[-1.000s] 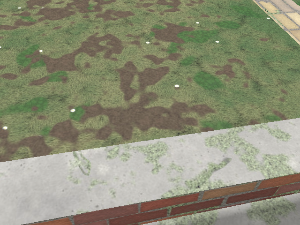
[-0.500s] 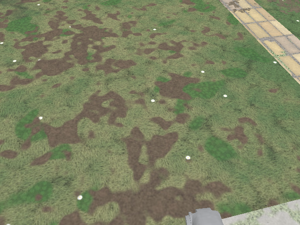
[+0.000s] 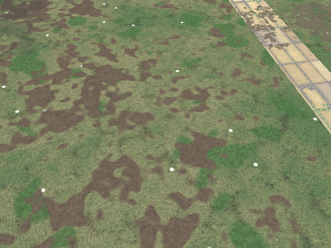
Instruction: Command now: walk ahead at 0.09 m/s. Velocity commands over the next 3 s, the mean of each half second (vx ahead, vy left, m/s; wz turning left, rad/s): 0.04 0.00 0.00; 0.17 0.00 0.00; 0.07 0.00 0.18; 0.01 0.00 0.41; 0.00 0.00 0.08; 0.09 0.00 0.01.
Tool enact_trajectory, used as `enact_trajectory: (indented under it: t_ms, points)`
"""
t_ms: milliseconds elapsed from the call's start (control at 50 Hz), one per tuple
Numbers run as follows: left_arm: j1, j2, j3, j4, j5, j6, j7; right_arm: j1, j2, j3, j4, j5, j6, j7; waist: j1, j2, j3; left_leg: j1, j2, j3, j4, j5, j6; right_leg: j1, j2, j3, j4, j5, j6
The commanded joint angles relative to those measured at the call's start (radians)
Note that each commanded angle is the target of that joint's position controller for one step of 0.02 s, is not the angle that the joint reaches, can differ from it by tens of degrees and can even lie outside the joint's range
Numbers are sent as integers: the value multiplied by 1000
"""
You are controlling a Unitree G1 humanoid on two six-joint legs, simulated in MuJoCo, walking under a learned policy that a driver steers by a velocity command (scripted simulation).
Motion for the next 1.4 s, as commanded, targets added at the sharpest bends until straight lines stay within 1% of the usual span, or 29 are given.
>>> enact_trajectory:
  t_ms: [20,80,140,160,180,220,340,620,640,660,700,760,840,860,880,900,920,960,1020,1080,1120,1180,1200,1220,1240,1280,1300,1340,1400]
  points:
    - [-344,137,28,-223,-6,-79,-7,140,-53,-13,18,5,-11,26,-130,-57,-90,456,14,135,-322,-31,-117,-113,-96,10,-251,616,-35]
    - [-228,143,47,-208,-12,-57,-54,92,-50,-12,-4,14,-11,16,-77,-53,-16,440,29,114,-624,95,-115,28,-190,127,-169,396,-116]
    - [-101,25,25,-170,-46,-27,-97,54,-80,-16,-32,38,-28,-12,-52,-18,1,530,57,95,-849,297,-5,61,-190,206,-91,89,-54]
    - [45,34,44,-162,-38,-25,-76,-63,-149,-20,-86,69,-40,-9,75,90,-32,528,95,8,-901,402,118,108,-105,117,-56,16,3]
    - [54,21,21,-151,0,26,-2,-30,-127,-5,-43,32,28,-49,102,171,-62,515,150,-113,-973,187,176,113,-57,51,17,-105,15]
    - [-64,60,31,-165,-10,69,48,-92,-68,7,-67,12,61,-58,55,105,4,397,104,-81,-1028,-83,142,181,-77,85,-47,-69,1]
    - [-93,82,42,-134,-16,70,48,-19,-59,11,-6,37,45,-78,12,-36,19,532,0,82,-942,114,68,208,-123,118,-159,32,-1]
    - [14,91,41,-6,-22,85,63,18,-38,12,80,38,85,-81,19,-27,55,621,-30,130,-960,98,83,239,-118,102,-194,-35,4]
    - [-5,130,70,-48,4,34,-6,5,-125,-36,41,46,41,-32,0,-64,159,529,-24,131,-1025,-231,94,155,-146,126,-250,-340,-18]
    - [0,168,90,-44,20,16,-27,-6,-165,-56,48,32,29,-19,13,-64,204,480,-25,118,-1030,-341,115,137,-168,162,-272,-446,-54]
    - [86,142,102,-40,27,-6,-11,3,-80,-56,38,10,19,-37,38,-80,170,464,-24,117,-993,-298,142,215,-235,253,-321,-466,-123]
    - [36,129,108,-91,-5,-13,36,-47,7,-42,-5,0,-14,-66,42,-156,150,468,-76,218,-867,-84,117,310,-349,389,-442,-438,-200]
    - [-6,94,95,-116,24,19,53,103,-12,-54,21,7,-52,-56,-27,-97,163,729,-52,201,-983,-30,164,207,-271,253,-347,-292,-161]
    - [-10,64,86,-119,36,19,51,131,-13,-54,24,8,-62,-52,-41,-40,143,789,0,124,-1014,2,203,171,-209,182,-218,-181,-124]
    - [-33,19,76,-150,41,17,42,202,-55,-55,32,19,-67,-56,-53,112,66,921,144,-118,-1068,153,323,49,-90,66,36,-134,-32]
    - [-88,33,82,-170,37,8,36,325,-106,-64,39,8,-72,-57,-127,189,77,1059,270,-318,-1150,384,410,-180,-19,109,297,-350,20]
    - [-101,57,91,-168,7,-1,31,354,-118,-61,44,-14,-77,-61,-126,121,85,1097,310,-289,-1138,525,387,-294,-38,204,515,-407,15]
    - [-64,63,100,-149,3,-2,19,263,-74,-47,42,-34,-62,-68,-58,29,86,994,272,-113,-1110,705,321,-307,-71,244,751,-323,-8]
    - [-59,30,105,-154,20,10,-4,129,15,-12,-4,-7,-40,-75,37,-5,88,822,175,63,-1156,692,251,-204,-138,196,588,-151,24]
    - [-146,-38,80,-170,14,27,-16,75,-48,-28,-21,25,-38,-55,55,35,98,601,80,173,-1142,716,197,76,-133,108,193,-58,100]
    - [-118,13,87,-159,-8,22,-16,63,-96,-47,-21,29,-39,-25,62,27,90,613,144,106,-1099,691,228,114,-132,116,81,49,94]
    - [-104,101,111,-150,-11,-25,3,73,-13,-26,-15,54,-34,8,63,-59,-2,580,48,145,-924,628,139,328,-106,91,-94,470,-18]
    - [-133,191,122,-181,-28,-35,9,269,25,-21,4,64,-29,-3,-29,-179,-157,552,-57,208,-856,357,49,515,-232,212,-54,899,-177]
    - [-92,132,92,-173,-27,-27,0,316,57,-8,10,59,-26,-16,-35,-227,-234,461,-94,186,-781,25,-23,645,-368,406,-79,972,-272]
    - [-53,117,97,-148,-20,-15,2,187,13,-28,-32,48,-6,-33,-3,-178,-147,443,-93,184,-706,-170,-46,550,-400,434,-119,924,-250]
    - [-39,225,152,-172,-28,-11,44,65,-22,-50,-104,30,18,-67,51,-228,-76,339,-66,172,-422,-459,-66,459,-420,411,-199,663,-232]
    - [-59,174,115,-167,-13,18,83,17,-37,-49,-71,70,58,-98,68,-117,-47,198,-56,115,-283,-444,-63,506,-457,424,-171,800,-251]
    - [-89,176,115,-197,-14,37,115,49,-45,-58,-83,76,87,-109,35,-94,-81,201,-4,88,-191,-371,-59,431,-454,359,-219,632,-233]
    - [-186,161,110,-216,-11,73,122,18,-17,-50,-118,71,113,-111,4,-131,-4,292,22,146,-348,-260,-53,228,-378,204,-313,232,-168]
Next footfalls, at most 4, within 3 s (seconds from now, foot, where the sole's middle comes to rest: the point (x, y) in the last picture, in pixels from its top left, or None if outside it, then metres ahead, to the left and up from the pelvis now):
0.12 left None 0.14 0.15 -0.75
1.18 right None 0.31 -0.08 -0.75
1.58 left None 0.26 0.18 -0.75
2.02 right None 0.30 -0.04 -0.75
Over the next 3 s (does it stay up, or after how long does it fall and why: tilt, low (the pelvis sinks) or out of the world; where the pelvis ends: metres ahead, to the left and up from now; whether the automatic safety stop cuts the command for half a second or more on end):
stays up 0.26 0.09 0.02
